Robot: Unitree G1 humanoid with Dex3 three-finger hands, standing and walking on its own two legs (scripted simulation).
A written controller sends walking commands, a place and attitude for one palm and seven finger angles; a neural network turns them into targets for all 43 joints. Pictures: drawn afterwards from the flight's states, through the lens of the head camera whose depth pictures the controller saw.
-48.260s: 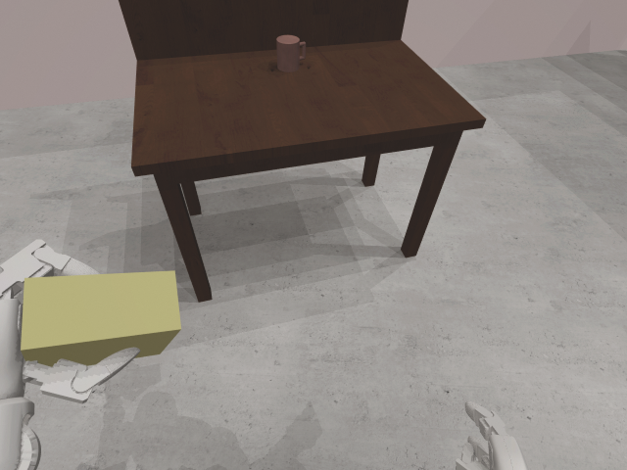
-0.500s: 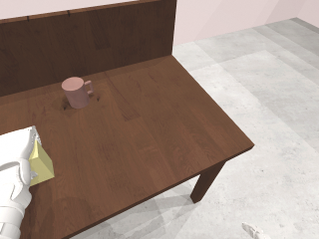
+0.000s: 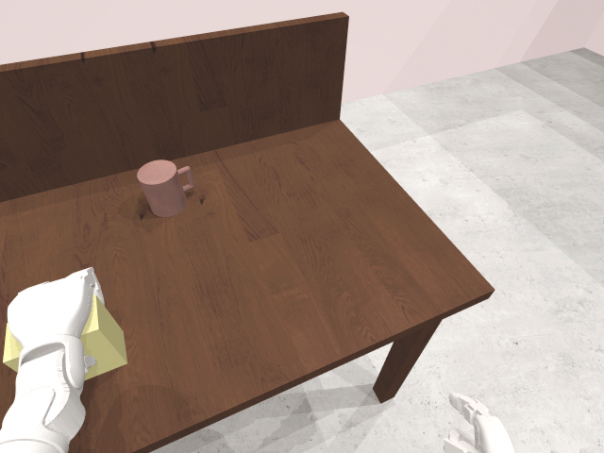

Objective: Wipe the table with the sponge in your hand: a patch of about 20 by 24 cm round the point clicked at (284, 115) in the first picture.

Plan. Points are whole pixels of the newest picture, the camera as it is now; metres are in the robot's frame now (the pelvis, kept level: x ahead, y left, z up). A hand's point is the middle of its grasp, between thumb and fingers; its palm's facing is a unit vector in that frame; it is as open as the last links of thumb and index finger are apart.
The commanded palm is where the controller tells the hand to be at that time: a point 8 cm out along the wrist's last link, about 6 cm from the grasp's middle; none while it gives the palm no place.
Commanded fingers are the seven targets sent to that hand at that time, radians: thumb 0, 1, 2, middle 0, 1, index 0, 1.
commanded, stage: wipe back along the first lane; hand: left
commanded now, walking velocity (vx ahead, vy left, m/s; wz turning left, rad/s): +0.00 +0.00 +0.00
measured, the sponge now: (77, 350) +0.24 +0.36 -0.04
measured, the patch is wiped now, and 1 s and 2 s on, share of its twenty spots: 1.00 1.00 1.00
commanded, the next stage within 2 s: lift the sponge slowly off the table in 0.66 s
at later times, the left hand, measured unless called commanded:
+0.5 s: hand (80, 371) +0.20 +0.31 +0.01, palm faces -0.03 -0.05 -1.00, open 9.9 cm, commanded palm +0.15 +0.29 +0.04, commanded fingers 0.00 0.10 1.30 -1.20 -1.60 -1.20 -1.60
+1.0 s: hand (82, 386) +0.18 +0.30 +0.01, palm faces -0.05 -0.06 -1.00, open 9.9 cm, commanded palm +0.14 +0.28 +0.05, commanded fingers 0.00 0.10 1.30 -1.20 -1.60 -1.20 -1.60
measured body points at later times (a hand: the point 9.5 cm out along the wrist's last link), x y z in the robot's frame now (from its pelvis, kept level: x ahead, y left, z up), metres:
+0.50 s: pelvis +0.00 -0.02 +0.00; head +0.00 -0.03 +0.45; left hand +0.20 +0.31 +0.07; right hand +0.22 -0.24 -0.08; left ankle -0.01 +0.06 -0.72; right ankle -0.03 -0.16 -0.72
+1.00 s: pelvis +0.00 -0.04 +0.01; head -0.01 -0.05 +0.46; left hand +0.18 +0.30 +0.06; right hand +0.20 -0.27 -0.08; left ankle -0.01 +0.06 -0.72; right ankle -0.03 -0.16 -0.72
